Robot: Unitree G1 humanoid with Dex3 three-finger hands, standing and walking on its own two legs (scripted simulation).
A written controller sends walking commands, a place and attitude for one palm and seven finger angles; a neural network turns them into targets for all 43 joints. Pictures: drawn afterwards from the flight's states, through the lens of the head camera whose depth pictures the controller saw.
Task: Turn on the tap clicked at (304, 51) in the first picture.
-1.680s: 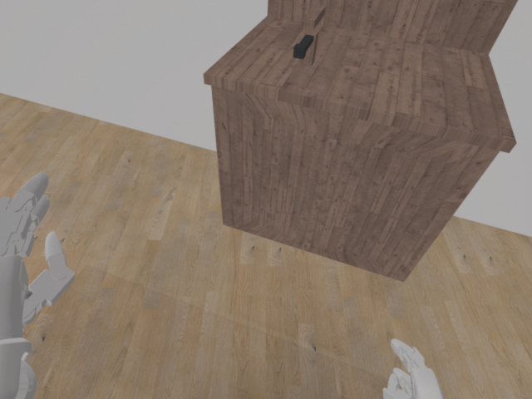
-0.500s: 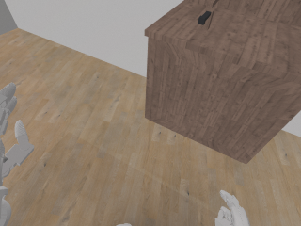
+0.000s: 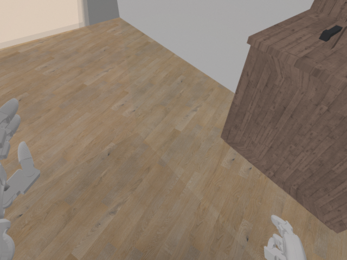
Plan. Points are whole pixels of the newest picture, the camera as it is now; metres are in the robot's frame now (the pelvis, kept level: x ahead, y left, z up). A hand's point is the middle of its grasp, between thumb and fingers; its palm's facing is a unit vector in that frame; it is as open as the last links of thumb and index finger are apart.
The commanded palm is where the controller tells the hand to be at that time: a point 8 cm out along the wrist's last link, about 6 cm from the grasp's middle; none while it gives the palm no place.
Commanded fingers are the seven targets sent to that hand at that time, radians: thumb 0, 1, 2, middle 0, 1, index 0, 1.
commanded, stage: walk around to get in front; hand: left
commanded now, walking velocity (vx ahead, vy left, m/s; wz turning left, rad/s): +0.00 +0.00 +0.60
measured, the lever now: (326, 35) +0.84 -0.50 +0.14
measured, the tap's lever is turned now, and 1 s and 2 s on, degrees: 0 0 0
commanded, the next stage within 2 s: none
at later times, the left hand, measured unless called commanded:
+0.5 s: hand out of the picture +0.07 +0.25 +0.18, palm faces +0.64 -0.67 -0.37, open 7.4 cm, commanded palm +0.00 +0.28 +0.19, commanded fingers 0.00 0.90 0.90 -0.20 -0.30 -0.20 -0.30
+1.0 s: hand out of the picture -0.08 +0.23 +0.18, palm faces +0.81 -0.42 -0.41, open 7.4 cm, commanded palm -0.14 +0.24 +0.19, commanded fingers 0.00 0.90 0.90 -0.20 -0.30 -0.20 -0.30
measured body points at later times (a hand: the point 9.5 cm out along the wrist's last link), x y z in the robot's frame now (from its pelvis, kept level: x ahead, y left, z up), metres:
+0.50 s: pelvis -0.05 -0.04 +0.01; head -0.06 -0.03 +0.46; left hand +0.03 +0.29 +0.20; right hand +0.17 -0.22 -0.07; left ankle -0.08 +0.08 -0.69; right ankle +0.01 -0.15 -0.72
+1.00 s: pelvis -0.11 -0.08 +0.01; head -0.10 -0.10 +0.46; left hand -0.13 +0.25 +0.20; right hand +0.15 -0.17 -0.09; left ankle -0.14 +0.04 -0.66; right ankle -0.04 -0.16 -0.72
